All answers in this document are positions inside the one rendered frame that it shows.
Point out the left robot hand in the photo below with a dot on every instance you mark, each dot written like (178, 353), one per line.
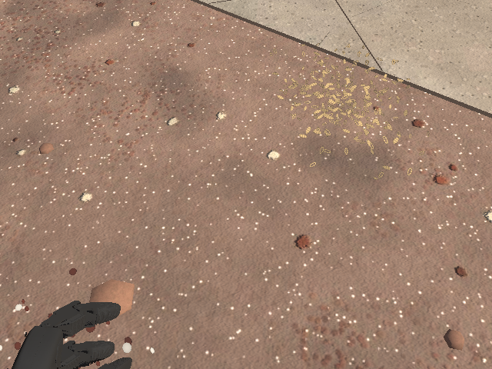
(43, 347)

